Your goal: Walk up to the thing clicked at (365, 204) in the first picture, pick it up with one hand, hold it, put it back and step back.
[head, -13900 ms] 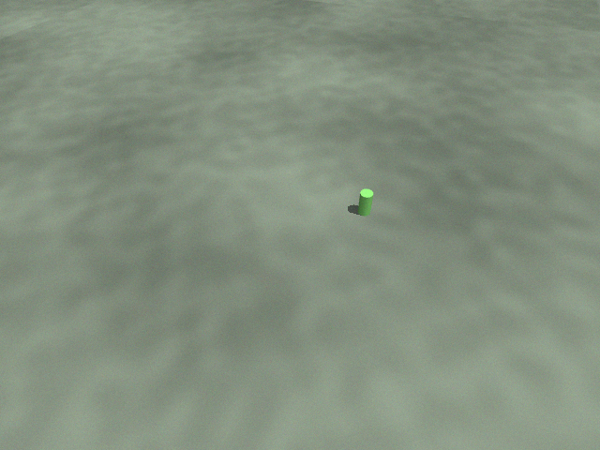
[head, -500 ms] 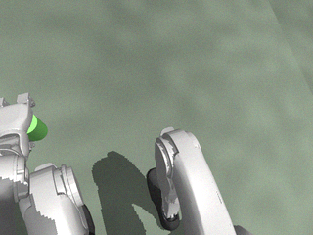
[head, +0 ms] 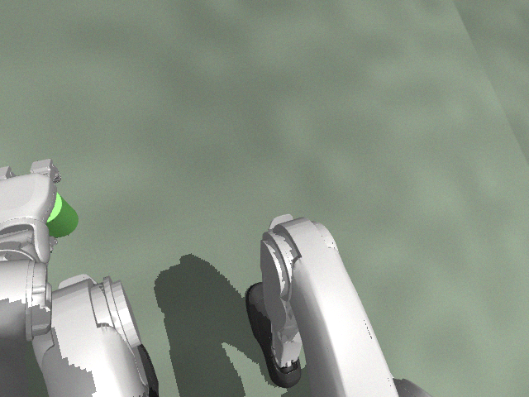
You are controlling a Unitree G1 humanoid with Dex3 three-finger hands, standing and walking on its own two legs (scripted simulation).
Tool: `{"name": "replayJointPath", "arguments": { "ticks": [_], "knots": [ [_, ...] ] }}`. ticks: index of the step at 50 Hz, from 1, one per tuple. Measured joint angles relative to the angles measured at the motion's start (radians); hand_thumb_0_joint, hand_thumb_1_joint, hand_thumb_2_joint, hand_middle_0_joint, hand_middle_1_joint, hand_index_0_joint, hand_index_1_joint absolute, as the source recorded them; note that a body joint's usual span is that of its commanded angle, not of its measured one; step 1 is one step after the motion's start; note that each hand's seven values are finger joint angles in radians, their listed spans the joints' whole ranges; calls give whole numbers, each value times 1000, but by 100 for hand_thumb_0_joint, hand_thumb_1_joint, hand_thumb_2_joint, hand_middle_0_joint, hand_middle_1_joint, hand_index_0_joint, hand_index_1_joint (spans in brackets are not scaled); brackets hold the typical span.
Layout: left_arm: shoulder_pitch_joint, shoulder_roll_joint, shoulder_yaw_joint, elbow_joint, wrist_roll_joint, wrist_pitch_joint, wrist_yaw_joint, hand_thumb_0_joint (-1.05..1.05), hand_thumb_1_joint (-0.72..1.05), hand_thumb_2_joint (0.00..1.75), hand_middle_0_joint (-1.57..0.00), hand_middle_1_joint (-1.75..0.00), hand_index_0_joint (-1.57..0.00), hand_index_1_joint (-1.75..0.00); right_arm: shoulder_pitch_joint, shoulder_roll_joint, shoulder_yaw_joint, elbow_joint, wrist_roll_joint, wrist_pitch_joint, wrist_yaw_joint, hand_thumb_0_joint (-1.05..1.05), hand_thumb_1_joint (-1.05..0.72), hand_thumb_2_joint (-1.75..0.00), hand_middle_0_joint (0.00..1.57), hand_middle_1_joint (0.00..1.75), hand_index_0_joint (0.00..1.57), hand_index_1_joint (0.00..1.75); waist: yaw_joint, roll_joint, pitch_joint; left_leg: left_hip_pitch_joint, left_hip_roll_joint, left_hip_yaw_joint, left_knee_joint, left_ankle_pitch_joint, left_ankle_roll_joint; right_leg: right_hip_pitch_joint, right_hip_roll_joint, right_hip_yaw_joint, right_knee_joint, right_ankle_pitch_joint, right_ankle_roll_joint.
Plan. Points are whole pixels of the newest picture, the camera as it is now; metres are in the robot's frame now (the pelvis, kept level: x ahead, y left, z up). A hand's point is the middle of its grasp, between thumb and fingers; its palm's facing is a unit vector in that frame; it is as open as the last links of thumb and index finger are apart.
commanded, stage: close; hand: left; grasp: from above
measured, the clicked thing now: (50, 213) +0.44 +0.24 -0.24
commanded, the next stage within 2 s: settle in 0.86 s
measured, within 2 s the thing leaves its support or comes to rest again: leaves its support in 1.38 s
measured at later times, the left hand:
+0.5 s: hand (37, 217) +0.43 +0.25 -0.21, palm faces -0.42 -0.10 -0.90, open 10.8 cm
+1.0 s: hand (36, 219) +0.43 +0.25 -0.21, palm faces -0.42 -0.11 -0.90, open 10.5 cm
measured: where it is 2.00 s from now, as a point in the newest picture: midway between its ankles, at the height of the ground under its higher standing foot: (216, 382)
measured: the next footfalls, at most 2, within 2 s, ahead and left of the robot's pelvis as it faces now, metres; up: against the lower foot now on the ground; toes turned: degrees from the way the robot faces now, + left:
none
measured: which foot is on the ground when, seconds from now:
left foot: down 0.00-1.00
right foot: down 0.00-1.00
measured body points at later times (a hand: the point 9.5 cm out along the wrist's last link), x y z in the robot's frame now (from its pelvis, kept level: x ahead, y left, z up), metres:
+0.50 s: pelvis +0.00 +0.00 +0.00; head +0.24 +0.08 +0.37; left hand +0.45 +0.25 -0.16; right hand +0.03 -0.26 -0.09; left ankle +0.07 +0.13 -0.27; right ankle +0.11 -0.13 -0.27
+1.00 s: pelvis +0.00 +0.00 +0.00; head +0.24 +0.08 +0.37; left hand +0.44 +0.25 -0.16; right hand +0.04 -0.26 -0.09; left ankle +0.07 +0.13 -0.27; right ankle +0.11 -0.13 -0.27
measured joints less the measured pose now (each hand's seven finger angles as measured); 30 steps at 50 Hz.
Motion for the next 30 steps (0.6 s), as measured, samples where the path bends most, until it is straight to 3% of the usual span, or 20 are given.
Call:
{"name": "replayJointPath", "arguments": {
  "ticks": [30],
  "knots": [
    [3, -4, 0, -10, -3, -1, 7, 1, -4, 79, -52, -85, -43, -82, 1, 3, 1, -4, 5, -4, 1, 0, -91, -90, 19, 30, 20, 30, 5, -2, -4, 3, 0, 0, 0, -3, -2, -1, 3, 1, 0, 0, -1]
  ]
}}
